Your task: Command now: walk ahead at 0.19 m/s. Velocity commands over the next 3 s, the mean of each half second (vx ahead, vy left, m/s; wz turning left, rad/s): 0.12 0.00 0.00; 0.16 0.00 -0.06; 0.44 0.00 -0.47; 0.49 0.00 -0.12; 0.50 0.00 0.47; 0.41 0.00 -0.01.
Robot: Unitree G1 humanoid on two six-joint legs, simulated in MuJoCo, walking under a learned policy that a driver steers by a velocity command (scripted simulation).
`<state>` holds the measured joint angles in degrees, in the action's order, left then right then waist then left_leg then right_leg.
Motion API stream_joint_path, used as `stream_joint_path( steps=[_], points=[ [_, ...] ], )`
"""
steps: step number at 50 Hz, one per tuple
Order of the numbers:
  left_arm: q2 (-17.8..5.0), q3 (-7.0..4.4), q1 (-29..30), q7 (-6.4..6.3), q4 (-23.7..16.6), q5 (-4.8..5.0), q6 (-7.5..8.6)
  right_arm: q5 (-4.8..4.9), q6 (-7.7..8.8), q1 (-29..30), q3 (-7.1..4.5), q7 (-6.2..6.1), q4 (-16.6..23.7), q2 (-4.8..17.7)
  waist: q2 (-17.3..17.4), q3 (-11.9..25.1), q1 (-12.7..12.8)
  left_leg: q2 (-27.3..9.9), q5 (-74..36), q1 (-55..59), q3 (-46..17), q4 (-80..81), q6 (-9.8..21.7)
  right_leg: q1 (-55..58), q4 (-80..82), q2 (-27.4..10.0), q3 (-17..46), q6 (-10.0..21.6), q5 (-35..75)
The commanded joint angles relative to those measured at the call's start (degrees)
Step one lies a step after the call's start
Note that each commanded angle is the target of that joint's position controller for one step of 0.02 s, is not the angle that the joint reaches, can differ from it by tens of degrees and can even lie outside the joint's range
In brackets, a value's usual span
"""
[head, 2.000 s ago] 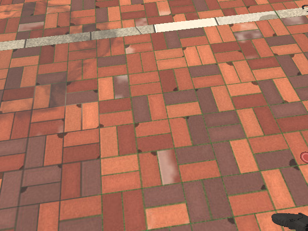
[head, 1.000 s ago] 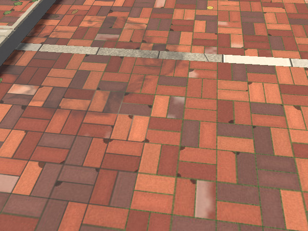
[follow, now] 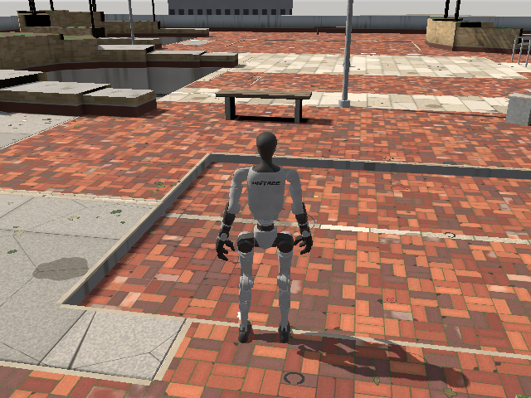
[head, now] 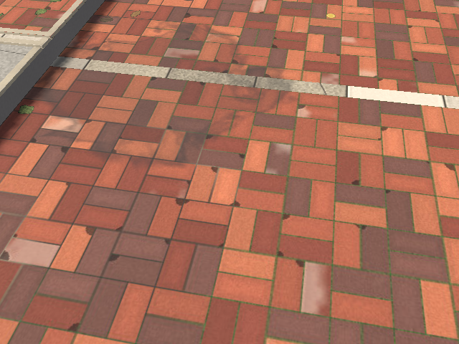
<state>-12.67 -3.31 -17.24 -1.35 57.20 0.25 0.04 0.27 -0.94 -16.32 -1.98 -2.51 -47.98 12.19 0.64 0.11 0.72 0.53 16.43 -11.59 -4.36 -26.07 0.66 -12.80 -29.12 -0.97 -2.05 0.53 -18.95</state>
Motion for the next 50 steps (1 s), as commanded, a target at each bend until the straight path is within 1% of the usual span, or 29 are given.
stream_joint_path(
  steps=[1,3,4,5,6,7,8,9,11,13,19,21,22,23,24,25,27,29,34,36,38,40,42,44,46,47,48,49,50],
  points=[
    [-1.9,-1.04,-7.6,1.39,0.6,-0.38,2.19,0.80,2.02,2.2,-3.26,0.23,2.9,10.8,10.8,-2.6,2.5,-10.2,25.2,-16.0,-12.5,15.4,10.2,4.8,-18.6,3.3,-3.6,1.1,-2.2],
    [-1.9,-1.39,-13.7,1.85,2.3,0.77,3.02,2.08,2.76,10.0,-2.26,1.01,4.7,7.7,7.7,-4.0,7.5,-11.5,20.2,-19.5,-12.1,9.7,10.1,7.0,-15.3,-0.9,0.5,4.1,-2.8],
    [1.1,-0.36,-13.5,1.31,2.2,1.42,3.31,2.74,2.65,11.9,-0.92,1.32,5.4,4.7,4.0,-8.1,8.4,-6.7,14.3,-18.5,-6.3,3.2,8.2,6.3,2.3,1.2,-0.8,4.8,-6.5],
    [-2.3,-0.63,-14.1,0.78,2.2,-0.19,3.88,2.40,2.69,9.3,-0.02,1.10,4.8,1.0,-5.8,-6.3,5.5,-1.8,4.4,-19.9,-1.5,-13.9,4.4,11.2,11.5,-6.2,12.1,6.0,0.3],
    [-7.5,-1.09,-15.3,1.06,1.4,-0.68,4.34,-0.32,3.32,5.2,-0.32,0.98,4.5,2.1,-14.1,-3.3,2.0,2.9,13.4,-25.8,1.6,-25.1,0.9,17.5,7.1,-15.9,22.2,7.3,44.9],
    [-13.6,-2.37,-16.1,1.71,2.8,-2.03,4.99,1.35,3.51,5.3,-0.46,0.38,6.1,2.0,-20.7,-2.8,1.6,2.3,17.7,-29.3,0.9,-30.7,1.2,11.7,13.1,-23.4,34.8,16.7,37.5],
    [-8.8,-1.25,-11.7,2.00,1.0,-2.74,5.86,2.41,3.54,8.3,-1.33,-0.16,5.9,6.4,-8.7,-6.3,1.2,-2.0,13.1,-30.2,-4.0,-36.2,1.5,9.0,13.7,-23.5,33.8,18.4,32.5],
    [-5.6,-0.11,-7.8,1.76,0.1,-1.78,5.47,2.23,2.94,8.1,-1.62,-0.35,4.7,6.8,-4.4,-6.7,-0.1,-1.8,11.3,-27.4,-2.2,-36.9,1.1,6.7,13.5,-20.5,27.0,16.2,34.5],
    [-4.0,0.81,-3.8,0.79,-0.8,-0.47,4.83,0.44,1.60,4.8,-1.51,0.22,1.9,4.9,-3.8,-5.3,-2.0,-4.4,2.0,-21.8,-2.2,-33.6,0.4,5.3,13.3,-15.7,16.4,11.9,39.9],
    [-1.5,1.91,-7.1,-0.17,0.7,-0.94,4.16,0.41,1.11,4.0,-1.37,0.97,-0.5,2.6,-5.1,-2.6,-1.4,-3.2,-7.4,-14.7,1.6,-28.6,-1.2,5.3,11.0,-9.4,6.8,8.6,49.1],
    [-3.2,2.23,-6.5,-0.30,1.9,-0.29,3.67,0.65,1.60,8.0,-0.87,1.73,-1.9,1.9,-8.0,-1.0,-0.3,-0.8,-8.0,-4.8,5.7,-13.4,0.0,4.6,4.7,-8.5,4.7,8.4,51.3],
    [-3.9,1.79,-6.3,-0.21,2.2,0.90,4.30,0.22,2.20,5.1,-1.62,1.51,-3.8,4.6,-4.2,-0.6,-1.6,-1.3,-29.0,2.8,4.1,-1.0,1.9,3.0,-0.2,-5.7,4.0,5.7,45.8],
    [-3.8,1.37,-11.2,-0.03,2.6,0.23,4.46,1.27,2.34,4.2,-2.86,1.47,-4.8,9.4,1.6,1.6,1.7,-3.7,-45.2,7.6,0.2,-2.4,5.0,1.5,-1.6,-1.8,2.8,2.7,36.5],
    [-0.4,2.17,-14.1,-0.18,3.6,-0.30,4.17,1.67,1.96,4.4,-2.60,1.57,-5.6,7.6,4.7,4.6,2.3,-6.0,-46.8,11.9,-2.1,-2.7,8.7,-0.4,-1.7,-1.3,2.5,0.2,25.8],
    [0.9,2.56,-12.2,-0.37,3.4,-0.16,3.67,1.89,1.64,7.8,-2.07,1.72,-5.7,4.4,3.6,4.4,2.6,-6.3,-42.9,9.5,-2.7,-1.9,8.7,1.6,0.9,-1.3,2.3,-0.8,22.2],
    [-1.1,2.11,-9.3,-0.79,2.6,-0.03,3.02,1.39,1.71,11.3,-1.81,2.04,-5.3,3.1,-0.2,1.5,2.6,-4.7,-44.4,6.5,-1.6,-1.8,7.0,3.1,2.4,-1.8,2.0,-0.8,26.8],
    [-0.9,2.04,-7.0,-1.43,2.9,-0.33,1.55,1.46,2.43,11.1,-2.37,2.37,-6.8,3.9,-1.9,1.4,1.6,-2.8,-42.1,4.8,-0.1,0.0,4.6,7.5,4.6,-1.1,0.7,-1.1,29.3],
    [-1.1,1.88,-5.5,-1.65,2.8,-0.54,0.51,1.97,2.90,10.5,-2.66,1.94,-9.0,3.9,-0.2,0.8,1.5,-1.9,-40.0,3.9,0.2,2.1,4.1,11.0,6.9,-1.7,1.0,-1.2,29.0],
    [-1.4,1.70,-4.4,-0.87,3.9,-0.30,1.04,1.88,2.44,10.4,-3.00,0.73,-11.7,3.3,-1.9,0.7,1.0,-0.9,-37.7,6.0,0.4,3.8,3.7,12.1,9.5,-3.0,0.5,-0.9,33.2],
    [-2.2,1.27,-5.3,-0.61,4.8,0.05,1.10,1.71,1.82,10.1,-3.12,0.43,-12.4,3.3,-2.6,2.0,1.3,0.2,-28.8,6.0,1.3,3.4,4.0,13.1,10.1,-2.8,-0.4,-0.3,24.8],
    [-3.6,0.55,-5.9,-0.35,4.8,0.66,1.06,1.56,1.41,10.5,-3.33,0.41,-12.5,3.7,-4.4,1.1,1.8,2.0,-15.2,2.3,3.2,0.5,4.4,13.7,9.6,-3.5,0.2,2.0,15.8],
    [-7.9,-1.20,-6.5,0.16,5.3,1.76,2.01,0.96,1.21,12.0,-3.28,0.70,-11.7,3.5,-9.6,-4.2,2.1,3.3,0.5,-2.2,8.1,-4.5,2.8,7.7,11.7,-9.3,9.1,8.4,1.2],
    [-7.7,-1.78,-6.6,0.01,5.6,1.97,3.33,1.39,2.11,13.5,-3.25,1.81,-10.6,3.9,-8.4,-7.9,1.9,0.1,4.6,-10.0,7.5,-11.6,2.9,6.9,13.5,-15.3,15.6,12.6,-2.7],
    [-7.8,-1.93,-4.1,0.08,4.6,2.29,4.38,1.52,3.97,11.3,-3.14,2.66,-11.0,3.4,-7.5,-10.1,-0.1,-1.7,5.7,-12.8,7.2,-14.1,3.1,5.6,11.5,-17.4,18.7,13.7,-0.2],
    [-6.9,-1.57,0.5,0.42,2.6,2.49,4.93,1.65,5.92,4.2,-3.37,3.26,-13.4,3.5,-6.2,-8.9,-4.7,-0.6,4.5,-2.6,8.1,-9.9,3.6,-1.8,4.9,-13.4,15.0,11.7,3.9],
    [-5.7,-1.03,5.3,0.71,0.4,2.18,5.24,2.15,6.90,-4.4,-4.66,3.51,-16.4,6.2,-2.1,-6.9,-9.4,-0.9,2.1,10.0,5.1,-2.9,5.1,-10.0,-6.3,-7.0,9.4,8.5,11.0],
    [-2.3,-0.11,6.7,0.88,-2.4,1.94,5.82,2.39,7.50,-13.1,-6.65,3.59,-18.8,13.1,10.5,-3.7,-11.1,-10.2,3.0,20.7,-12.9,5.8,10.7,-21.6,-27.4,1.8,0.6,3.4,12.7],
    [-1.6,0.11,8.0,0.86,-3.6,2.49,6.33,1.16,8.01,-15.3,-5.75,4.12,-19.2,12.0,15.0,-2.5,-11.6,-21.3,-0.7,21.1,-30.2,14.0,16.9,-30.7,-43.2,3.5,4.7,3.1,-12.9],
    [-3.9,-0.53,8.0,0.83,-4.6,4.27,6.41,0.65,8.80,-10.3,-3.79,4.37,-17.5,7.2,7.0,-6.2,-8.4,-23.3,-1.1,16.4,-27.7,14.0,16.8,-33.5,-47.4,0.6,10.8,5.0,-11.8]
  ],
)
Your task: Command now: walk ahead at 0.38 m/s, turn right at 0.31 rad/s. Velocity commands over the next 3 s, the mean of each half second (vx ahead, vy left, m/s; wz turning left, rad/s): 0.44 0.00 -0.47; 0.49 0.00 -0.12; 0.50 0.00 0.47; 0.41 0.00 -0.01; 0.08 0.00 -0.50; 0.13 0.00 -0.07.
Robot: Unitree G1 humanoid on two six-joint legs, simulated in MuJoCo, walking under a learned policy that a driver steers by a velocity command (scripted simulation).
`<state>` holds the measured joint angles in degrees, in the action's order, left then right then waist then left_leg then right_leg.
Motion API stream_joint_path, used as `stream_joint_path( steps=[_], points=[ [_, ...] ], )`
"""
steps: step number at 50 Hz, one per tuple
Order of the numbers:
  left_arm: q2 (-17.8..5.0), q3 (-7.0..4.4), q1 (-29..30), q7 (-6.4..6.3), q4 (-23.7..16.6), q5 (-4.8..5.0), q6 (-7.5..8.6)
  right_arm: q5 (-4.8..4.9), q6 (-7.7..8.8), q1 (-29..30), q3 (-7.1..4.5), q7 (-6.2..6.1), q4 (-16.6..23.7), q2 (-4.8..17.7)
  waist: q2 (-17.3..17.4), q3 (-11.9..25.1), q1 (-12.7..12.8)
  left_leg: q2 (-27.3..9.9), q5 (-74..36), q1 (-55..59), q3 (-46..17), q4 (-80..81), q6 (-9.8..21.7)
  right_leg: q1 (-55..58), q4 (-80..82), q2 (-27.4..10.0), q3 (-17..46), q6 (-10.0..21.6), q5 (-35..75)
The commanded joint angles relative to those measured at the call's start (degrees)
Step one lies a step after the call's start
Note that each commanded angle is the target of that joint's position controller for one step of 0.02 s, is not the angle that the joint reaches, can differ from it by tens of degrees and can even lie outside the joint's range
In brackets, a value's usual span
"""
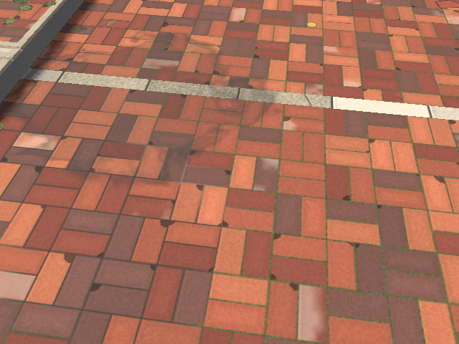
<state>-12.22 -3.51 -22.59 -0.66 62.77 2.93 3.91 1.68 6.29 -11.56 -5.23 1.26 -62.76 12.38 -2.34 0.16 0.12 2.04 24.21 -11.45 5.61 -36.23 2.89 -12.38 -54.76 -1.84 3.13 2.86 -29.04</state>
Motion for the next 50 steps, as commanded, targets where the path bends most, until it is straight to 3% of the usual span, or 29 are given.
stream_joint_path(
  steps=[1,3,4,5,9,14,18,20,21,22,23,24,25,26,27,28,30,33,34,38,41,43,44,45,46,47,48,49,50],
  points=[
    [-5.0,-0.59,10.7,0.13,-9.3,2.33,2.03,-0.68,1.99,-9.8,0.47,0.82,-0.4,4.6,5.0,-7.6,-4.7,-22.7,-9.6,13.5,-29.4,23.9,12.6,-33.1,-18.9,-1.3,6.4,3.4,4.5],
    [-4.0,-1.02,8.5,0.37,-8.6,0.68,0.93,-0.61,1.66,-4.8,1.60,0.22,0.9,3.1,3.8,-9.1,-1.7,-20.3,-13.7,10.2,-18.8,24.8,8.6,-31.3,-11.1,-5.8,6.5,3.1,11.4],
    [-3.9,-1.28,7.7,0.74,-8.7,-0.04,0.43,-1.54,1.30,-4.7,1.85,-0.22,1.0,3.2,5.2,-8.2,-1.2,-18.4,-16.7,7.0,-14.8,25.7,7.7,-27.4,-10.4,-5.6,4.5,2.5,14.5],
    [-4.9,-2.21,9.5,1.12,-9.7,0.71,0.53,-2.00,1.70,-4.6,2.48,-0.96,0.8,2.3,4.5,-8.5,-0.3,-15.4,-16.8,6.5,-9.9,25.8,5.3,-26.5,-4.2,-5.7,5.3,2.2,21.4],
    [-0.7,-1.30,16.2,2.68,-13.7,-1.86,0.50,-2.04,1.87,-5.3,2.13,-3.57,0.5,6.6,4.5,-7.5,-1.2,-10.3,-17.5,-3.0,0.6,23.0,4.0,-15.3,15.6,-1.8,-1.7,0.8,45.5],
    [-2.2,-0.37,25.1,5.85,-18.7,-1.33,-1.63,-0.23,1.46,-10.5,2.14,-3.77,1.1,6.5,3.8,-9.0,-5.1,-15.0,-10.2,4.9,0.4,11.5,4.2,-22.0,24.9,-3.0,-0.4,1.5,48.7],
    [-2.1,0.92,29.4,8.24,-20.9,-1.22,-1.18,-0.47,-0.90,-14.0,2.01,-3.30,3.6,7.0,-0.4,-10.1,-6.6,-18.5,-14.9,11.6,-1.6,0.4,4.1,-26.9,30.2,-4.0,-1.9,2.0,40.6],
    [-5.0,-0.42,17.7,7.69,-17.9,-2.02,-0.52,-0.66,-1.41,-13.1,1.44,-2.46,4.2,9.5,0.2,-3.4,-1.1,-17.2,-28.6,6.3,0.9,-15.1,3.8,-9.5,29.2,-0.7,-6.4,4.2,38.9],
    [-8.5,-2.79,6.7,6.60,-14.4,-2.06,-0.63,-0.80,-1.04,-11.6,1.32,-1.77,4.5,9.5,-2.1,2.9,4.9,-13.2,-34.3,-1.1,3.6,-29.2,2.5,8.7,30.7,2.3,-8.4,7.0,43.3],
    [-12.6,-3.81,0.8,5.73,-12.4,-1.98,-1.05,-1.51,-0.09,-11.8,1.50,-1.46,5.5,7.5,-8.3,4.0,6.9,-6.9,-2.3,-19.8,5.4,-55.6,-0.9,23.6,26.0,-3.0,-1.4,11.5,58.1],
    [-15.8,-3.41,0.1,4.82,-14.2,-3.32,-0.92,-1.79,1.51,-16.0,2.50,-0.98,9.1,5.7,-16.2,14.5,3.0,-4.0,18.8,-34.7,-2.2,-70.7,-2.2,40.0,14.1,-13.4,14.9,19.3,77.0],
    [-15.2,-3.69,-3.4,4.24,-15.9,-3.06,-1.43,-1.01,3.29,-12.8,2.49,-0.24,13.0,8.1,-12.9,25.6,7.9,-5.2,13.5,-35.6,-11.9,-67.8,-1.6,42.4,20.4,-18.1,23.3,25.0,63.8],
    [-16.7,-3.99,-1.5,3.16,-15.9,-3.59,-1.50,2.60,4.18,-8.4,2.51,0.04,16.7,8.1,-10.0,23.4,4.6,-5.4,2.7,-43.0,-13.1,-57.0,-1.5,37.5,33.8,-21.2,35.1,25.2,21.0],
    [-12.5,-3.05,6.3,2.64,-18.0,-3.35,-0.84,2.26,3.56,-2.9,1.99,-1.34,16.6,10.4,-0.4,13.2,3.0,-8.1,-1.7,-42.8,-12.1,-51.2,-2.0,25.9,38.4,-19.2,36.4,20.8,10.3],
    [-9.4,-1.76,14.2,2.25,-20.6,-2.83,-0.22,0.22,1.82,-4.1,1.46,-2.28,14.9,10.0,5.2,6.9,-1.2,-9.6,-6.4,-37.7,-12.7,-44.5,-4.2,12.8,39.1,-16.7,31.8,18.8,17.9],
    [-9.2,-1.53,17.2,2.25,-21.8,-2.56,-0.08,-1.64,0.34,-7.0,1.51,-2.73,14.1,8.2,6.5,4.3,-3.7,-10.4,-5.4,-31.4,-12.6,-39.2,-6.3,4.0,39.9,-14.5,28.1,18.5,22.6],
    [-10.0,-1.72,17.6,1.63,-21.9,-3.39,0.29,-2.89,-0.71,-7.2,1.18,-3.09,14.4,8.1,3.8,2.0,-4.6,-11.6,-6.3,-23.0,-11.5,-28.1,-8.9,-7.7,39.6,-11.3,20.3,17.5,30.4],
    [-10.3,-2.04,11.7,0.07,-19.7,-2.71,0.51,-3.20,-0.17,-0.2,2.10,-2.73,16.4,5.5,-0.2,2.5,-0.6,-9.6,-18.4,-17.7,-8.9,-12.1,-8.3,-9.0,39.4,-5.8,10.8,14.0,34.1],
    [-10.0,-1.94,10.2,-0.08,-18.9,-2.57,0.47,-2.68,-0.07,1.4,2.28,-2.44,16.5,5.1,-0.8,2.5,0.4,-8.7,-22.8,-17.2,-8.4,-7.6,-7.7,-7.3,39.4,-5.2,9.2,13.0,32.3],
    [-9.8,-1.76,6.2,0.42,-16.6,-2.23,0.34,-1.16,0.15,7.6,2.27,-1.48,18.3,6.4,-2.2,-0.1,3.5,-7.2,-25.0,-19.0,-7.5,-0.3,-4.3,-0.2,40.0,-7.8,10.4,11.0,22.8],
    [-11.0,-2.11,5.1,0.69,-15.4,-2.27,0.28,-0.85,0.52,9.5,2.14,-0.46,20.0,7.6,-2.5,-2.1,3.3,-6.5,-18.2,-21.5,-7.1,1.8,-0.7,6.3,38.5,-10.9,10.9,9.8,23.0],
    [-11.5,-2.17,6.8,0.54,-15.4,-2.08,-0.04,-0.76,0.60,5.7,1.72,-0.01,19.4,8.5,-2.5,-0.9,0.3,-4.9,-16.4,-15.7,-5.4,4.4,1.6,7.6,34.7,-10.5,8.7,7.8,29.7],
    [-10.7,-1.84,8.0,0.47,-15.9,-2.26,-0.10,-0.94,0.47,-0.3,0.73,0.00,17.4,10.1,-1.1,2.5,-2.6,-3.2,-17.7,-6.9,-4.6,5.3,3.0,6.2,28.0,-7.8,5.4,6.3,38.0],
    [-8.8,-1.13,8.3,0.25,-16.9,-2.95,-0.04,-0.83,0.37,-8.5,-0.63,-0.08,15.7,13.7,4.9,7.7,-5.5,-7.7,-20.8,4.9,-12.9,7.4,5.9,0.6,12.9,-3.2,-0.2,3.5,38.2],
    [-6.0,-0.24,4.6,0.43,-18.6,-3.18,1.20,-0.96,0.05,-14.5,-2.18,0.14,14.7,19.5,20.5,12.6,-4.6,-18.7,-14.1,23.5,-38.3,14.1,15.2,-20.8,-8.4,6.0,-5.3,-1.5,15.9],
    [-8.3,-0.42,6.2,0.75,-18.5,-2.96,2.28,-0.41,-0.01,-15.1,-0.91,0.67,15.0,15.0,18.6,13.6,-5.4,-21.1,-4.4,28.1,-49.5,20.1,15.9,-31.0,-14.6,5.9,1.7,-1.1,-2.0],
    [-10.7,-0.90,9.7,1.12,-19.4,-1.79,2.94,-0.68,0.05,-11.3,-0.17,0.73,16.4,12.6,13.3,7.1,-5.1,-20.1,-2.3,23.7,-44.1,20.4,13.6,-35.2,-16.7,2.8,3.3,-0.1,1.6],
    [-10.2,-0.71,12.5,1.05,-19.8,-1.76,3.16,-1.36,-0.21,-8.0,0.08,0.66,17.9,11.6,7.4,3.9,-4.3,-17.8,-5.9,17.8,-37.8,20.4,12.2,-34.0,-14.6,0.6,2.3,0.3,6.1],
    [-9.8,-0.86,13.7,0.84,-20.1,-2.78,3.20,-1.39,-0.49,-5.8,0.41,0.61,18.6,10.7,4.2,1.2,-3.0,-16.1,-12.0,12.4,-33.9,21.2,11.7,-32.3,-9.8,-1.0,1.8,0.0,9.3]
  ],
)
Over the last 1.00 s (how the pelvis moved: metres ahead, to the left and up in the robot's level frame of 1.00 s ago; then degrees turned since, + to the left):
0.10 0.04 -0.02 -2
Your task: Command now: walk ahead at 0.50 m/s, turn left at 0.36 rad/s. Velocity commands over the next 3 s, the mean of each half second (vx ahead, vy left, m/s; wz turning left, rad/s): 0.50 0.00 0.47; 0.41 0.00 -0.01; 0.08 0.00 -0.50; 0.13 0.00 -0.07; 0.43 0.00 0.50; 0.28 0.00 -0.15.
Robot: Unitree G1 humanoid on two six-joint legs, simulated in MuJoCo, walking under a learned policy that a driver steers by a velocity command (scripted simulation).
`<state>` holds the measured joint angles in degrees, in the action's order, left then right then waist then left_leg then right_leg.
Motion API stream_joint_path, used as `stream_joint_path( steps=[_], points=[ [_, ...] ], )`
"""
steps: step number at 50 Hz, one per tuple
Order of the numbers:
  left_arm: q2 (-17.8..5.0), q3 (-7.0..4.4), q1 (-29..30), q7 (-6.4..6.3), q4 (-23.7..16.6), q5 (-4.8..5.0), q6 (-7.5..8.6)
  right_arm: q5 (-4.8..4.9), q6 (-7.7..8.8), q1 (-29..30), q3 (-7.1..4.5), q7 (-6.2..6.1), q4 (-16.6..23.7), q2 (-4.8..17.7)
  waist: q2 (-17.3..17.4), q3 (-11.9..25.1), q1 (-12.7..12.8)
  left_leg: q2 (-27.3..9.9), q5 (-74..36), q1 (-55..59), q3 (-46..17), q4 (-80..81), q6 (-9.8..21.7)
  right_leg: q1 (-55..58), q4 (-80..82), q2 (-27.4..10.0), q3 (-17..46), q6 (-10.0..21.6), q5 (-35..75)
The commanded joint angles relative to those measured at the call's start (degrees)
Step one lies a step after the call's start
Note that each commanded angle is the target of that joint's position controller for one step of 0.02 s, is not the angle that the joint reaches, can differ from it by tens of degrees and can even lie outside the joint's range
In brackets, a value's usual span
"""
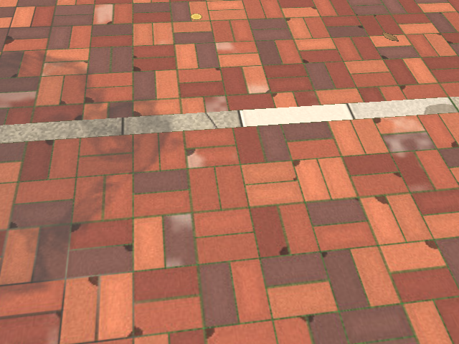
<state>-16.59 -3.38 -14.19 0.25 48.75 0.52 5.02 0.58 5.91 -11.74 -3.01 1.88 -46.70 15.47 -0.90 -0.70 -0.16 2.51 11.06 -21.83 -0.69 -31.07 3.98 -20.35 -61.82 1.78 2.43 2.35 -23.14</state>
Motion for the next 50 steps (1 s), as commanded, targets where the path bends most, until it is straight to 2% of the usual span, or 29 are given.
stream_joint_path(
  steps=[1,3,7,11,15,18,19,20,21,22,23,24,25,26,27,28,30,33,36,39,41,43,44,45,46,47,48,49,50],
  points=[
    [-5.5,-1.37,5.3,-0.27,-6.3,-1.21,1.86,-0.40,-0.12,-4.7,-1.45,-0.16,3.0,6.8,3.5,2.8,-1.4,-15.0,-4.0,20.0,-24.7,16.9,10.0,-20.3,1.2,-5.9,2.7,0.1,5.8],
    [-4.8,-1.51,4.8,-0.54,-6.4,-1.43,1.11,-0.12,-0.28,-4.8,-1.57,-0.53,3.4,7.2,5.9,3.3,-0.3,-12.9,-11.2,17.5,-21.2,18.2,9.9,-16.8,5.9,-5.4,1.7,-1.5,8.0],
    [-3.6,-1.37,10.2,-1.03,-8.4,-1.19,0.64,0.56,-0.57,-8.1,-2.27,-2.10,2.8,9.0,5.1,1.8,-1.3,-11.3,-15.4,15.9,-17.9,19.1,9.4,-18.0,17.0,-4.0,1.5,-4.4,17.1],
    [-2.3,-0.87,17.0,-0.28,-10.6,-0.64,1.25,0.82,-1.45,-11.2,-2.20,-2.96,1.9,8.4,6.8,0.4,-3.4,-9.1,-13.2,14.3,-17.0,17.9,7.3,-14.8,27.9,-2.0,1.6,-4.7,25.7],
    [-2.6,-0.55,22.2,0.87,-12.9,-0.21,2.26,1.04,-2.36,-13.9,-2.27,-3.37,1.2,8.2,6.7,-0.6,-5.0,-10.0,-12.7,16.9,-20.8,14.8,7.1,-13.0,33.7,-0.4,1.8,-4.0,25.9],
    [-4.3,-1.03,21.0,1.12,-13.1,0.15,3.23,1.04,-3.01,-12.5,-2.62,-3.83,1.7,8.9,8.1,-0.6,-3.3,-11.1,-14.2,18.8,-24.7,11.4,6.5,-8.3,36.8,0.0,2.3,-2.6,21.5],
    [-5.2,-1.40,18.3,0.97,-12.5,0.20,3.46,1.03,-3.23,-11.5,-2.73,-3.87,2.1,8.9,9.0,0.2,-1.8,-10.9,-17.2,18.6,-25.2,9.5,6.0,-4.4,37.7,0.2,1.8,-1.7,19.9],
    [-6.6,-2.13,12.6,0.59,-11.1,-0.10,3.68,1.01,-3.32,-9.8,-2.55,-3.73,2.9,8.3,8.9,3.1,1.1,-8.7,-22.3,17.3,-24.1,4.8,4.7,4.1,40.1,0.1,0.9,-0.1,21.3],
    [-8.8,-2.92,4.1,0.20,-9.5,-0.88,3.75,0.31,-3.11,-7.9,-1.78,-3.31,4.1,6.5,7.1,10.2,5.1,-6.2,-23.3,12.7,-20.9,-5.8,3.1,17.9,37.6,-5.1,4.3,3.0,22.4],
    [-11.9,-3.57,-5.2,-0.27,-8.5,-1.48,3.28,-0.54,-2.81,-10.0,-0.84,-3.30,5.1,3.4,-1.3,18.7,6.8,-0.5,-8.3,1.4,-14.8,-22.3,0.3,35.0,36.7,-15.1,17.2,7.5,19.6],
    [-13.2,-3.90,-7.0,0.47,-6.3,-1.30,2.54,1.25,-2.21,-19.3,0.07,-3.08,5.4,1.3,-20.1,21.5,2.1,4.1,23.8,-15.2,-11.3,-35.9,-1.8,44.2,42.0,-25.5,40.9,15.4,11.5],
    [-7.1,-2.64,-4.5,0.63,-7.1,0.00,2.39,1.92,-2.22,-18.3,-0.83,-3.09,3.1,6.8,-11.7,14.2,2.9,-0.8,21.0,-20.2,-12.4,-41.3,-2.1,38.3,44.0,-24.3,40.1,13.9,1.8],
    [-4.3,-1.87,-1.8,0.65,-7.4,0.24,2.10,1.50,-2.33,-11.9,-1.35,-2.89,3.8,8.6,-5.2,6.5,3.9,-2.5,15.8,-20.5,-10.5,-41.3,-2.4,30.0,45.1,-21.1,30.3,11.5,3.8],
    [-4.3,-1.55,0.7,0.86,-7.5,-0.31,1.81,0.73,-2.12,-8.1,-1.33,-2.92,4.7,7.7,-0.9,2.7,2.8,-4.2,12.2,-19.0,-8.7,-39.4,-2.6,22.8,46.9,-18.6,24.8,10.5,8.4],
    [-3.8,-1.29,1.6,1.01,-7.2,-0.73,1.73,0.06,-1.90,-5.9,-1.47,-2.74,5.5,7.2,-0.9,0.7,2.0,-5.6,9.9,-18.3,-8.0,-36.9,-2.6,18.7,48.2,-17.0,21.4,10.5,13.7],
    [-3.3,-0.95,2.0,1.07,-6.9,-1.19,1.83,0.12,-1.89,-5.8,-1.42,-2.41,5.8,6.2,-2.1,0.7,0.8,-6.9,8.7,-16.2,-7.3,-35.0,-2.5,16.1,49.5,-15.3,18.2,10.2,17.4],
    [-3.8,-1.06,1.2,1.18,-5.8,-0.67,2.15,0.18,-1.92,-5.8,-0.84,-2.10,6.2,4.0,-4.0,1.3,0.1,-7.9,7.8,-15.2,-5.2,-31.1,-2.9,14.2,51.3,-14.4,14.6,11.1,21.9],
    [-6.6,-1.72,-0.1,0.84,-4.6,-0.04,1.99,-0.62,-1.61,-0.3,0.04,-1.89,8.5,2.9,-3.1,0.3,1.1,-9.2,1.7,-16.3,-3.1,-21.8,-4.1,13.1,53.7,-14.2,10.4,11.9,26.2],
    [-7.7,-1.75,-2.4,0.59,-3.5,0.62,1.25,-0.50,-1.06,5.8,0.70,-1.46,10.2,2.1,-2.8,-0.5,3.0,-8.0,-7.7,-12.5,-1.2,-10.2,-4.4,11.5,53.9,-11.7,5.8,10.0,27.5],
    [-8.5,-1.60,-6.6,0.47,-1.7,1.10,0.26,-0.05,-0.50,10.8,0.61,-0.89,12.0,2.9,-3.3,-1.6,4.5,-5.3,-11.9,-8.3,-0.5,-3.0,-4.9,11.9,51.5,-11.8,6.1,9.0,29.8],
    [-8.8,-1.54,-8.1,0.10,-0.8,1.01,-0.72,-0.25,0.08,11.7,0.07,-0.42,12.8,4.2,-4.2,-0.8,3.8,-3.6,-11.3,-5.8,-1.1,0.8,-4.1,14.9,47.0,-12.4,7.6,7.3,35.0],
    [-9.2,-1.55,-6.9,-0.44,-1.0,1.12,-1.43,-0.96,0.61,7.3,-0.88,-0.47,11.7,6.0,-4.7,2.2,0.4,-2.5,-14.4,2.6,-1.0,5.9,-2.5,15.6,40.4,-11.3,8.2,4.5,38.2],
    [-8.7,-1.32,-6.4,-0.58,-1.6,0.93,-1.34,-1.62,0.67,3.0,-1.68,-0.90,10.5,7.9,-4.1,5.1,-1.8,-3.4,-20.0,11.1,-0.9,7.9,-1.1,13.1,34.8,-8.5,7.1,2.5,39.2],
    [-6.3,-0.43,-5.1,-0.68,-3.9,-0.32,-0.90,-2.74,0.55,-3.6,-2.72,-1.68,10.0,12.1,0.5,12.1,-4.5,-12.3,-39.8,25.5,-7.5,3.2,2.1,4.4,22.3,-4.6,5.0,-0.3,26.6],
    [-0.7,1.27,-14.2,-0.73,-3.5,-0.73,-0.64,-3.59,-0.90,-6.5,-3.03,-2.14,10.5,14.6,15.0,21.5,-2.8,-29.1,-59.1,42.1,-21.4,-1.1,11.3,-11.3,2.6,1.2,0.6,-4.0,-12.8],
    [-4.8,0.53,-17.2,-0.83,-2.7,0.56,-0.89,-2.36,-2.26,-7.6,-2.65,-1.93,10.8,12.2,15.0,27.5,-3.8,-31.1,-53.3,41.3,-26.2,0.5,14.7,-13.8,-6.8,0.1,5.0,-4.8,-19.7],
    [-7.9,-0.69,-12.6,-1.07,-3.5,1.71,-1.67,-1.57,-2.95,-5.2,-2.22,-1.90,10.7,9.9,11.0,21.1,-3.7,-27.5,-43.1,35.5,-21.8,3.6,13.4,-18.0,-10.5,-2.1,3.9,-5.6,-15.9],
    [-7.5,-0.90,-9.1,-1.61,-4.1,1.53,-2.71,-1.03,-3.15,-1.6,-1.52,-2.04,10.6,7.7,8.4,14.8,-2.6,-24.3,-36.1,28.9,-17.1,5.8,11.1,-19.8,-9.8,-3.9,2.1,-6.1,-12.2],
    [-7.0,-1.24,-8.4,-2.06,-4.0,0.96,-4.11,-0.86,-3.31,1.9,-0.88,-2.01,10.5,5.8,7.9,10.5,-0.9,-22.1,-31.1,21.5,-13.1,8.3,9.8,-18.1,-8.1,-5.4,1.7,-7.0,-9.6]
  ],
)
Over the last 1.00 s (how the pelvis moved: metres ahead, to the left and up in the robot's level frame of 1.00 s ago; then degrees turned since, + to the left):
0.48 -0.07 -0.11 -16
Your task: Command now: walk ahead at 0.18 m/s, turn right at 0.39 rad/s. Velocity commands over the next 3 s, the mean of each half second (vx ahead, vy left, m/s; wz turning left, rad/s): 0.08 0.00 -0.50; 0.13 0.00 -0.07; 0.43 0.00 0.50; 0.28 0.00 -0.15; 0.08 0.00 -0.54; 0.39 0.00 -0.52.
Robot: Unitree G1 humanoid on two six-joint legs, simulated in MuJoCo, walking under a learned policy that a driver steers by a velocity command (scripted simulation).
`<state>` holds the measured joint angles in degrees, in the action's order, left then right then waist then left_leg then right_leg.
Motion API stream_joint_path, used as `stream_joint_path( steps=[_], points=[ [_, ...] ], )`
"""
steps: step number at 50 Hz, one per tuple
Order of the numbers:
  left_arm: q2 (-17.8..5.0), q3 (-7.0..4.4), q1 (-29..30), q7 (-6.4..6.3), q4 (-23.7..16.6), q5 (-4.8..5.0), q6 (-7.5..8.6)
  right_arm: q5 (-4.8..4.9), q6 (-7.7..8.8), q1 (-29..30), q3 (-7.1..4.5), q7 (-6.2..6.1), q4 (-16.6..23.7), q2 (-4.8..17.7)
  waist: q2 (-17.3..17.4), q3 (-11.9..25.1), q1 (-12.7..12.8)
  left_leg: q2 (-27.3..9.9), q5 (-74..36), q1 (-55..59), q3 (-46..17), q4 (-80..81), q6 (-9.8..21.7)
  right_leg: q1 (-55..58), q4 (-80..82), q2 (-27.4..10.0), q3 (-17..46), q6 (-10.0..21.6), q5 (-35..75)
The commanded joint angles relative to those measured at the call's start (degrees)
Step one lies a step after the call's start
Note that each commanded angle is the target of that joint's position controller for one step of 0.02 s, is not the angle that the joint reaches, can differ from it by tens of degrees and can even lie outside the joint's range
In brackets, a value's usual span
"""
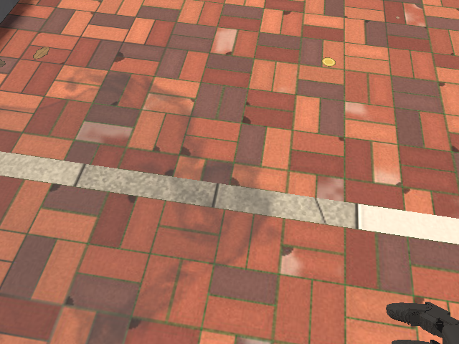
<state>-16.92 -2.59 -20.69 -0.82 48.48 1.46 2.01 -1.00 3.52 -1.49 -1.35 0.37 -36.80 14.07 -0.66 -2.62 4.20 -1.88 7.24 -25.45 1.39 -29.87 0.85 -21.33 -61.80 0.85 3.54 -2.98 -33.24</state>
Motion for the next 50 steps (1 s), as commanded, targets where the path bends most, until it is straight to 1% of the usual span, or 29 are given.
stream_joint_path(
  steps=[1,3,5,9,12,14,15,16,17,18,19,20,21,22,24,28,32,34,36,37,38,39,40,41,42,44,46,48,50],
  points=[
    [-5.7,-2.16,-2.7,-1.36,-3.9,-0.14,-2.68,0.20,-0.99,-5.2,-2.46,-0.39,0.5,7.0,9.2,9.6,-3.2,-15.9,-22.7,17.3,-11.5,10.2,12.1,-12.5,-6.4,-5.1,0.1,-2.3,2.8],
    [-3.5,-2.05,-3.2,-1.69,-4.9,-0.53,-4.35,-0.85,-0.63,-2.1,-3.10,-0.34,0.2,8.0,10.0,7.5,-1.4,-14.9,-18.0,9.3,-6.8,14.2,12.6,-7.1,-3.7,-4.7,-2.2,-2.6,7.3],
    [-3.1,-2.21,-1.2,-1.53,-6.6,-0.90,-4.80,-0.79,-0.33,-1.3,-3.56,-0.76,-0.5,8.8,8.9,7.4,-1.3,-15.5,-16.3,8.2,-4.2,15.4,13.0,-5.6,1.3,-5.4,-2.5,-1.8,11.3],
    [-3.6,-2.23,4.3,-0.04,-9.7,-1.01,-5.10,0.18,-1.13,-1.2,-4.23,-1.69,-1.9,10.5,8.3,8.2,-2.7,-16.8,-11.0,9.9,-1.0,15.7,12.7,-1.8,11.4,-5.9,-3.5,0.2,17.0],
    [-5.0,-2.77,6.9,0.97,-11.8,-0.92,-5.72,1.16,-2.01,-2.1,-4.80,-1.55,-3.0,12.1,8.2,7.3,-3.4,-18.3,-6.8,12.3,-0.8,14.1,11.5,-0.2,16.9,-5.4,-4.9,1.9,15.3],
    [-5.1,-3.13,6.3,1.54,-12.2,-1.02,-5.78,2.07,-2.60,-1.7,-5.08,-1.54,-3.7,12.8,7.6,7.0,-2.4,-17.8,-4.4,13.1,0.5,10.7,9.1,3.5,24.9,-4.0,-6.9,3.8,17.8],
    [-5.5,-3.52,5.2,1.52,-11.8,-1.22,-5.68,2.40,-2.91,-2.6,-4.99,-1.56,-4.4,12.1,6.4,7.1,-2.1,-16.2,-1.3,12.2,2.1,7.3,6.9,7.0,29.5,-2.5,-7.6,5.1,20.7],
    [-7.6,-4.35,3.4,1.04,-11.5,-1.53,-5.54,2.09,-3.25,-5.6,-4.60,-1.42,-5.8,10.2,2.2,6.6,-2.0,-13.3,3.6,9.0,4.8,0.9,3.0,11.5,35.1,-2.8,-4.5,7.2,27.4],
    [-14.4,-5.92,2.4,-0.17,-12.5,-1.58,-5.29,-0.21,-3.42,-7.2,-3.65,-1.09,-5.0,6.8,-14.6,6.2,-4.0,-5.4,19.0,-3.2,11.4,-17.0,-3.3,18.5,39.9,-16.1,13.9,12.6,47.9],
    [-16.9,-5.91,3.4,0.08,-14.4,-3.07,-4.31,-0.51,-3.48,-2.6,-3.79,-1.73,-2.3,7.9,-18.1,5.8,-1.8,1.7,31.9,-13.0,4.0,-30.3,-5.4,15.7,43.0,-23.6,26.0,23.0,49.1],
    [-14.4,-5.29,3.4,0.63,-14.3,-3.42,-2.96,0.28,-3.66,0.0,-4.48,-2.05,-2.2,9.9,-11.0,7.0,-0.5,0.9,29.7,-13.8,-2.1,-36.3,-4.5,14.9,43.6,-21.2,22.8,22.8,45.9],
    [-13.4,-4.93,5.8,0.59,-14.3,-2.80,-2.04,1.12,-3.82,-0.8,-4.70,-2.28,-2.4,9.8,-8.8,6.5,-2.3,0.1,24.5,-14.4,-3.7,-37.0,-3.6,14.6,43.0,-18.3,18.4,19.7,43.5],
    [-11.6,-4.52,8.7,0.35,-14.8,-1.77,-1.85,0.83,-3.95,-2.3,-4.95,-2.79,-3.8,9.8,-5.8,6.9,-3.6,-0.5,20.5,-14.2,-4.5,-36.0,-3.4,14.7,42.4,-15.9,15.9,16.8,40.9],
    [-10.4,-3.99,10.9,0.02,-15.3,-1.06,-2.04,0.32,-4.04,-2.9,-5.25,-3.11,-4.1,10.4,-6.2,7.1,-4.4,-0.5,17.9,-13.3,-4.7,-35.6,-3.7,14.0,42.1,-14.9,14.6,15.7,42.0],
    [-9.4,-3.44,11.1,-0.57,-16.0,-1.40,-2.33,0.55,-3.75,-4.2,-5.26,-2.87,-4.3,9.7,-6.7,9.2,-5.2,0.9,14.5,-10.1,-4.6,-36.2,-4.3,13.5,41.8,-13.3,13.5,15.8,44.9],
    [-9.9,-3.71,9.9,-1.35,-16.3,-1.16,-2.77,1.07,-3.49,-2.9,-4.47,-2.52,-3.8,7.8,-6.4,9.5,-3.9,1.8,12.2,-9.1,-5.3,-25.0,-5.4,16.3,41.4,-12.6,14.8,16.0,40.5],
    [-9.7,-3.50,10.5,-1.09,-16.4,-1.81,-3.31,1.33,-3.52,-3.2,-4.00,-1.67,-4.0,7.6,-8.1,8.7,-2.8,1.5,13.3,-1.1,-4.4,-16.6,-5.4,11.8,41.4,-12.2,16.0,16.4,34.7],
    [-8.1,-2.71,11.2,-0.60,-16.0,-2.20,-3.37,1.49,-3.47,-4.5,-3.80,-1.21,-4.5,7.6,-8.2,8.7,-2.6,0.7,13.9,2.8,-3.7,-13.2,-4.9,10.6,41.0,-12.5,15.9,16.4,33.9],
    [-5.3,-1.40,12.2,-0.16,-14.9,-2.31,-3.22,1.34,-3.24,-5.9,-3.22,-0.58,-5.1,6.3,-7.3,8.4,-3.4,0.0,10.8,8.6,-3.0,-5.2,-4.0,8.9,39.9,-11.7,14.9,15.2,31.9],
    [-4.0,-0.74,12.1,0.06,-13.9,-2.18,-3.09,1.14,-2.96,-8.1,-2.67,-0.09,-6.0,4.9,-6.5,9.1,-4.8,0.7,5.0,14.4,-1.5,2.7,-3.2,6.8,40.3,-10.2,13.4,13.5,22.9],
    [-3.8,-0.58,10.1,0.27,-12.7,-2.50,-2.72,0.74,-2.94,-8.4,-2.54,0.16,-6.4,5.3,-5.4,8.0,-4.4,1.4,2.2,17.8,-1.0,5.8,-2.1,4.2,40.3,-7.7,11.8,10.8,12.6],
    [-4.3,-0.63,9.2,0.37,-12.3,-3.20,-2.34,0.25,-2.93,-9.1,-2.76,0.00,-6.1,7.8,-2.5,6.5,-3.5,-2.3,4.4,18.7,-5.9,5.1,0.0,0.8,37.2,-4.8,9.7,8.2,4.0],
    [-4.2,-0.65,8.4,0.38,-13.4,-3.82,-1.81,0.78,-2.99,-9.5,-3.63,-0.47,-5.9,12.4,4.7,4.9,-1.3,-6.5,14.2,16.5,-12.5,6.5,4.8,-2.8,31.6,1.0,2.9,5.5,0.6],
    [-4.9,-0.97,12.3,0.16,-14.3,-2.93,-0.99,0.88,-2.93,-12.2,-4.47,-0.42,-6.7,14.4,11.8,1.9,-4.2,-11.0,32.1,11.0,-23.1,15.4,10.5,-3.8,23.4,4.0,-3.7,3.1,4.6],
    [-6.3,-1.56,15.6,-0.09,-15.2,-1.25,-0.10,0.54,-2.56,-11.8,-4.33,-0.49,-6.3,14.3,14.8,-3.3,-5.6,-14.4,37.9,8.7,-31.4,21.2,12.7,-6.4,19.8,2.9,-3.4,3.0,7.4],
    [-7.2,-2.42,17.5,0.00,-15.6,-0.61,1.20,0.95,-1.53,-13.4,-4.07,-1.21,-6.8,13.0,15.0,-4.5,-6.6,-15.2,31.8,12.0,-33.5,21.8,13.1,-11.3,12.6,0.7,-0.7,3.1,4.5],
    [-4.8,-2.10,17.1,0.92,-15.4,-0.64,2.62,2.17,-1.04,-14.7,-4.12,-1.58,-7.0,12.2,11.1,-2.1,-6.4,-12.7,25.3,17.4,-29.9,19.8,11.7,-12.7,15.5,-0.5,0.0,3.6,6.5],
    [-2.0,-1.45,18.3,1.67,-15.1,-0.67,3.81,2.74,-1.51,-14.7,-4.33,-1.92,-6.6,11.8,10.1,-0.4,-6.7,-8.7,18.9,16.7,-24.8,18.1,10.3,-6.4,24.4,1.0,-2.2,3.3,9.7],
    [-1.6,-1.74,16.0,2.06,-14.2,-0.20,4.24,2.83,-2.24,-13.9,-4.72,-2.04,-5.6,12.6,10.7,1.8,-5.2,-6.2,16.0,13.0,-22.7,16.4,10.1,3.3,32.6,2.8,-3.9,2.7,15.2]
  ],
)
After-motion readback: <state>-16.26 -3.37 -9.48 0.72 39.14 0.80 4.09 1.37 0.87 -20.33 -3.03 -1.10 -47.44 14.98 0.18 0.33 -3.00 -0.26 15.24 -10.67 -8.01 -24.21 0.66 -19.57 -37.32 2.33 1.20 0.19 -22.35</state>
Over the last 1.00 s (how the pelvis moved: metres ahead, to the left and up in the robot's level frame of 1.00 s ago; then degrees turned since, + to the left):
0.47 0.10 0.00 13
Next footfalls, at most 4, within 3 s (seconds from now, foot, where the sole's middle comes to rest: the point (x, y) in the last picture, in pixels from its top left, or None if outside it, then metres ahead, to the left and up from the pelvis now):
0.32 right None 0.08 -0.14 -0.77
0.78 left None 0.13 0.09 -0.77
1.06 right None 0.11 -0.17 -0.77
1.52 left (221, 333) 0.46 0.07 -0.77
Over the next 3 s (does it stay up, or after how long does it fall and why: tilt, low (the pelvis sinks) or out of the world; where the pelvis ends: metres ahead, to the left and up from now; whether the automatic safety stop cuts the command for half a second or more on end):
stays up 0.70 -0.13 -0.01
